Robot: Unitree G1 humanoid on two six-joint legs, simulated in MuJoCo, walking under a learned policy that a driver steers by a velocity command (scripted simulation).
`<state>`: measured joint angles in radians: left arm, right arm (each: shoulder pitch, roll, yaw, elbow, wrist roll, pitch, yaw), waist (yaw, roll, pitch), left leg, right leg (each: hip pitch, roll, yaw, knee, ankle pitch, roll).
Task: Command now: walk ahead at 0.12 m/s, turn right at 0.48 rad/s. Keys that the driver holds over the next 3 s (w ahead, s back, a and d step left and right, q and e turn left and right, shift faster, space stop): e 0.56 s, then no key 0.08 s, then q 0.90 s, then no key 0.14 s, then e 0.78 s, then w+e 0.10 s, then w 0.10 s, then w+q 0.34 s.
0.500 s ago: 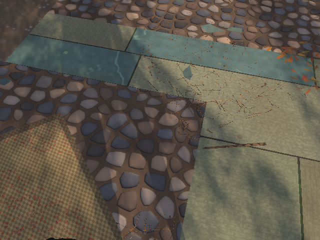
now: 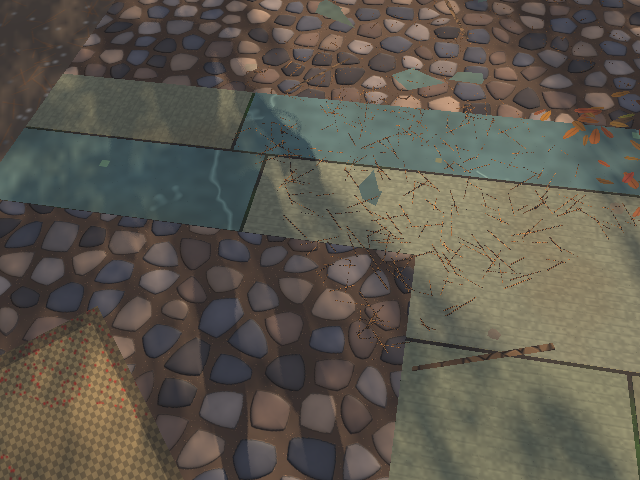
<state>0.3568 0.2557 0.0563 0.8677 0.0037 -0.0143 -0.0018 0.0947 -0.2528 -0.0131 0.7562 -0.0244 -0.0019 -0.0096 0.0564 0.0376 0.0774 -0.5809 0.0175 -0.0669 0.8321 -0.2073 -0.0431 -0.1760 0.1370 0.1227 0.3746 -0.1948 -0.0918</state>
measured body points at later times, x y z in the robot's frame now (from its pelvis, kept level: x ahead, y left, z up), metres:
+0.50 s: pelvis +0.05 +0.03 +0.00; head +0.08 +0.03 +0.45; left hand +0.25 +0.26 -0.12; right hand +0.07 -0.26 -0.11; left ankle +0.11 +0.12 -0.74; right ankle +0.00 -0.08 -0.70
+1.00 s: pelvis +0.02 +0.00 +0.00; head +0.03 -0.01 +0.44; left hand +0.22 +0.20 -0.12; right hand -0.02 -0.27 -0.14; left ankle +0.02 +0.13 -0.71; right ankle -0.01 -0.07 -0.74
